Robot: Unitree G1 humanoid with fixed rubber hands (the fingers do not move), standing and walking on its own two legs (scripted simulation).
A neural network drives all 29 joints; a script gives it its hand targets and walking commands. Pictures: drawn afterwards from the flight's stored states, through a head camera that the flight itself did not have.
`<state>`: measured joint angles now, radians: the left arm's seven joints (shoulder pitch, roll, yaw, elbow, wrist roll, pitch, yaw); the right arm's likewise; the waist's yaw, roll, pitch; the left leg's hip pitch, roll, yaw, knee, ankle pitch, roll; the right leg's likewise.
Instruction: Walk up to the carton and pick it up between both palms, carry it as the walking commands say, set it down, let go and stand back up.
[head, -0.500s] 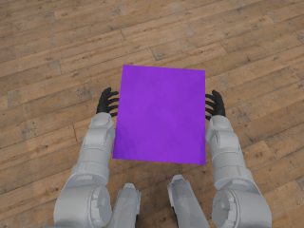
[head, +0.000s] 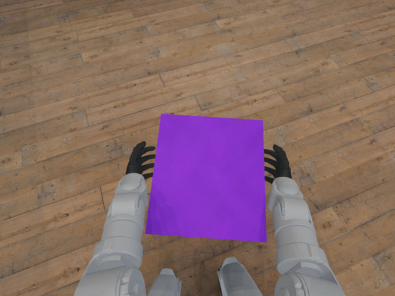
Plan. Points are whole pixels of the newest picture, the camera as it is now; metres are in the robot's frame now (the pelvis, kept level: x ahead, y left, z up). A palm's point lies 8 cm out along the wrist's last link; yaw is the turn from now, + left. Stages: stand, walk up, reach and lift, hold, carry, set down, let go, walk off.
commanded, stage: reach and lift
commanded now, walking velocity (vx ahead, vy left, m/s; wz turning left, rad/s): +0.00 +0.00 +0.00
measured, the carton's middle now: (206, 181) +0.38 -0.04 -0.12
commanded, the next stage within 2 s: none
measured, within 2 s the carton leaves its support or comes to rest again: neither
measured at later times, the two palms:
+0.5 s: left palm (123, 170) +0.36 +0.13 +0.03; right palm (294, 175) +0.33 -0.19 +0.03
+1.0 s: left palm (106, 163) +0.35 +0.13 +0.10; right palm (310, 169) +0.31 -0.18 +0.10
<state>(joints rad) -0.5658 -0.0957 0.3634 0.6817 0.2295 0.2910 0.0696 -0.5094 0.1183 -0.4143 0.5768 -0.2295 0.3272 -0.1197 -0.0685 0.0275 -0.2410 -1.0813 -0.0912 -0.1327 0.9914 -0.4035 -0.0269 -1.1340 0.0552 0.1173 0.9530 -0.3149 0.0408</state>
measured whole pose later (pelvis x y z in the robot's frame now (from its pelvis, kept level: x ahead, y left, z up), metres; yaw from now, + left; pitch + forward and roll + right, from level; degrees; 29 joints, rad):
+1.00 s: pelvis +0.03 +0.00 +0.08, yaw +0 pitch +2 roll +0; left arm -0.35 -0.11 0.27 0.47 0.26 0.55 -0.02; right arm -0.28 0.16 -0.32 0.33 -0.27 0.60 -0.05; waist -0.07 0.01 -0.07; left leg -0.22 -0.04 -0.15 0.42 -0.23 -0.01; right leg -0.26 0.03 0.11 0.38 -0.15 0.03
